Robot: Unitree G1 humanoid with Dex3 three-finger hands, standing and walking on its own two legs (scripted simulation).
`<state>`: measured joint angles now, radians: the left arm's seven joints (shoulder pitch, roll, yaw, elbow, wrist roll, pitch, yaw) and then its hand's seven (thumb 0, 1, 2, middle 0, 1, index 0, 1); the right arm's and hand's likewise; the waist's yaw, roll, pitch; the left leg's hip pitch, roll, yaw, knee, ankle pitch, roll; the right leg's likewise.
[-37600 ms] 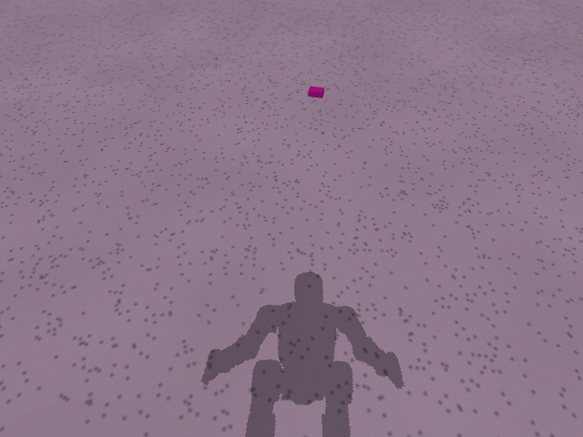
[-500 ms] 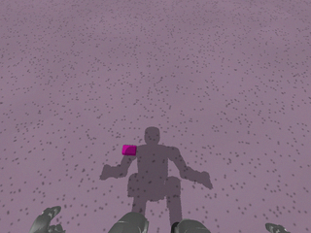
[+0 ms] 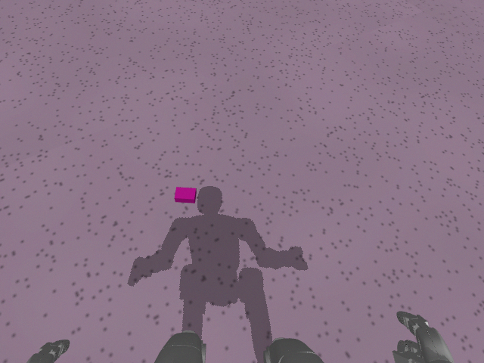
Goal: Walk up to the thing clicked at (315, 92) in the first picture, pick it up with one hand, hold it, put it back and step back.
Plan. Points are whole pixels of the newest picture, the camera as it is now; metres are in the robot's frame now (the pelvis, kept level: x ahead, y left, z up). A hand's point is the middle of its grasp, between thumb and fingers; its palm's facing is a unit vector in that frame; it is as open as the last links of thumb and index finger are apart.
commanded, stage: step back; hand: left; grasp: from above
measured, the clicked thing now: (185, 195) +0.76 +0.25 -0.74
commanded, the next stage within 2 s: stand in 1.92 s
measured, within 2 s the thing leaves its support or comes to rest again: neither
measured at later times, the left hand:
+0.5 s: hand out of the picture -0.03 +0.23 -0.15, palm faces +0.05 -0.93 -0.36, open 7.3 cm
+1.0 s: hand out of the picture -0.26 +0.18 -0.13, palm faces +0.05 -0.90 -0.44, open 7.3 cm
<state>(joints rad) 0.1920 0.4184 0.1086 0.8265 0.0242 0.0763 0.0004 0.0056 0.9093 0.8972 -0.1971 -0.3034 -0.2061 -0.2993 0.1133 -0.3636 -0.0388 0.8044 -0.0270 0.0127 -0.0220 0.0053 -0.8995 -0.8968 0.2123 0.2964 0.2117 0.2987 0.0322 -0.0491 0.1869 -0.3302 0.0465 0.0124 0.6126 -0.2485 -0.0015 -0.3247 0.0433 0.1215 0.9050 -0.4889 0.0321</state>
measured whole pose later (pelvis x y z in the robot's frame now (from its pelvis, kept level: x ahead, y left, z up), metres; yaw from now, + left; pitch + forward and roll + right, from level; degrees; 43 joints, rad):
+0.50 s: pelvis -0.16 -0.04 +0.00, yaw +5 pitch -3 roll +0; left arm 0.09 0.39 0.08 0.75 0.03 0.10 0.01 0.00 0.91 0.90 -0.20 -0.30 -0.21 -0.30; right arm 0.21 -0.34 -0.03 0.87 -0.04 0.02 -0.02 0.01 -0.90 -0.90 0.21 0.30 0.21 0.30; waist -0.02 -0.06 0.20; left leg -0.26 -0.02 -0.03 0.66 -0.34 0.02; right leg -0.50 0.07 0.09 1.02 -0.51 -0.01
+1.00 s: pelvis -0.29 -0.10 +0.00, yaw +2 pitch -2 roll +0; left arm 0.26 0.36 0.07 0.91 0.05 0.00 0.00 0.01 0.90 0.90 -0.20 -0.30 -0.21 -0.30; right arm 0.21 -0.42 -0.05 0.92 -0.02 0.05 0.00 0.01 -0.90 -0.90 0.21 0.30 0.21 0.30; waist 0.04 0.06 0.07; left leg -0.40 -0.04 -0.11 0.94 -0.45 -0.01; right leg -0.28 -0.01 0.01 0.66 -0.35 0.00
